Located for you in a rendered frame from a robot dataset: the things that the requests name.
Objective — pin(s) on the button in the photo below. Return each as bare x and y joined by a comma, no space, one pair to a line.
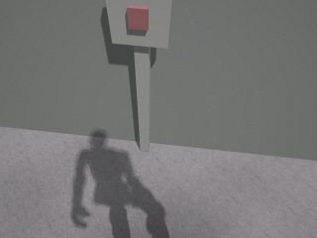
138,17

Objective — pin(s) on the panel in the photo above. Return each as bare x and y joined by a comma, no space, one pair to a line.
156,36

